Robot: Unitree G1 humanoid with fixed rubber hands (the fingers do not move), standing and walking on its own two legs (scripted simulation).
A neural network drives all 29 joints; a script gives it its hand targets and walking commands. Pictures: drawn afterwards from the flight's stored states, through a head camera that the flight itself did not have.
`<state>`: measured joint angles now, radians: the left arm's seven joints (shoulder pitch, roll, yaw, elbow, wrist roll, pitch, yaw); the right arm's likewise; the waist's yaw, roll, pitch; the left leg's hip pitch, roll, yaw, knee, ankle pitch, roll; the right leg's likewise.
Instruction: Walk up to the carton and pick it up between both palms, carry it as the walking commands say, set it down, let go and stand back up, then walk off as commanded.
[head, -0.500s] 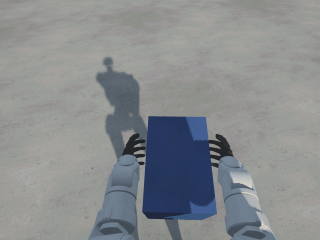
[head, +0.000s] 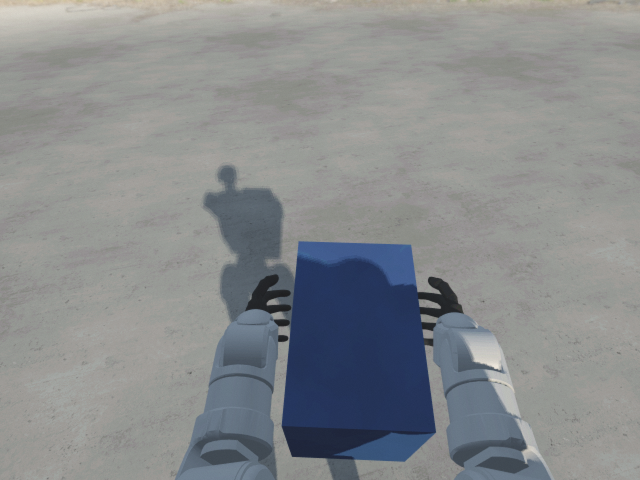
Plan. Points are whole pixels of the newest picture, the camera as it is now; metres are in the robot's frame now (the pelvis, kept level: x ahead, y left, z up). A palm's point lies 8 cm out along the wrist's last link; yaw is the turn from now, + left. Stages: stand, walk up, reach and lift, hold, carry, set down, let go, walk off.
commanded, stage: reach and lift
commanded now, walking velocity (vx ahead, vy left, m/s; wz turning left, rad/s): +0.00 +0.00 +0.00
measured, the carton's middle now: (351, 351) +0.32 -0.01 -0.02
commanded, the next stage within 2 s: hold in 1.08 s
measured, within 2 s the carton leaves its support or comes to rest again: neither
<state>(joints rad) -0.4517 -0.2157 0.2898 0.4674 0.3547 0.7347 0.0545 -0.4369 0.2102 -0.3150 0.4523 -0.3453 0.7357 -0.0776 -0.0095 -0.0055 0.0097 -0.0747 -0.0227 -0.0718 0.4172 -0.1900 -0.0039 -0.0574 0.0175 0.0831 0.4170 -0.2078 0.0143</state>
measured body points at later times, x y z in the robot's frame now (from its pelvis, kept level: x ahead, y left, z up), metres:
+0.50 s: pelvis +0.00 +0.00 +0.00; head -0.05 +0.00 +0.45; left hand +0.32 +0.13 +0.05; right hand +0.32 -0.13 +0.05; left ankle +0.04 +0.12 -0.74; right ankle +0.03 -0.13 -0.74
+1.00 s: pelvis +0.00 +0.00 +0.00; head -0.06 -0.01 +0.44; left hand +0.31 +0.13 +0.05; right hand +0.31 -0.13 +0.05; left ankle +0.04 +0.12 -0.74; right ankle +0.03 -0.13 -0.74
